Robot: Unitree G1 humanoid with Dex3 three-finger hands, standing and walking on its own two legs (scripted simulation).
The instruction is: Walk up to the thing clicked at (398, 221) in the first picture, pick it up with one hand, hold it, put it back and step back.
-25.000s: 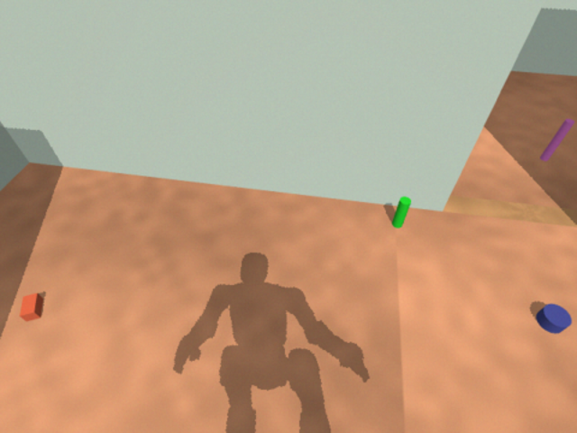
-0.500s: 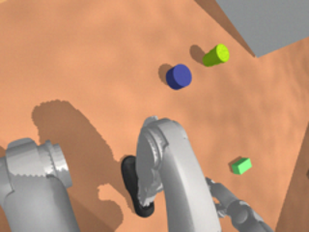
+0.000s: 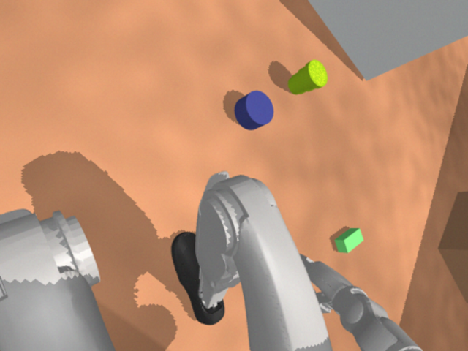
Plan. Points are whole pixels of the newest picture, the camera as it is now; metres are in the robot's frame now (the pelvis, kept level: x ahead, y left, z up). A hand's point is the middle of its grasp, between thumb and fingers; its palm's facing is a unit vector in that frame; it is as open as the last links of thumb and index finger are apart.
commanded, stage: lower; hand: left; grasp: from the side
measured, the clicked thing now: out of the picture +0.44 +0.37 -0.20
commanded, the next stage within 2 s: loosen in 0.44 s
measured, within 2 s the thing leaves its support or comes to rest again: rests again in 0.30 s
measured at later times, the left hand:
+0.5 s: hand out of the picture +0.44 +0.38 -0.17, palm faces +0.57 -0.82 -0.03, open 8.2 cm
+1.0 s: hand out of the picture +0.44 +0.38 -0.17, palm faces +0.57 -0.82 -0.01, open 9.6 cm
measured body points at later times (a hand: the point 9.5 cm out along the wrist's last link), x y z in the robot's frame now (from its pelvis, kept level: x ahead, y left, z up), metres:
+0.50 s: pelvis +0.00 +0.00 +0.00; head +0.24 +0.19 +0.32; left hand +0.41 +0.42 -0.16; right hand +0.17 -0.25 -0.04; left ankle +0.07 +0.13 -0.25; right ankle +0.12 -0.12 -0.25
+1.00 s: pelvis -0.01 +0.01 +0.00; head +0.24 +0.20 +0.32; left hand +0.41 +0.42 -0.16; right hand +0.17 -0.24 -0.03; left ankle +0.07 +0.13 -0.25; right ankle +0.12 -0.11 -0.25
